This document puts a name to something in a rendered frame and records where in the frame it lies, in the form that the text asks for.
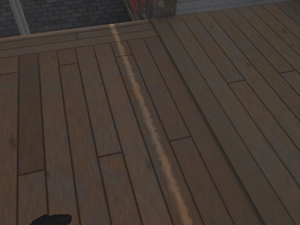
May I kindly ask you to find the left robot hand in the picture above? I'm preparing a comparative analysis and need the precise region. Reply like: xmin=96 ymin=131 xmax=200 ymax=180
xmin=30 ymin=214 xmax=72 ymax=225

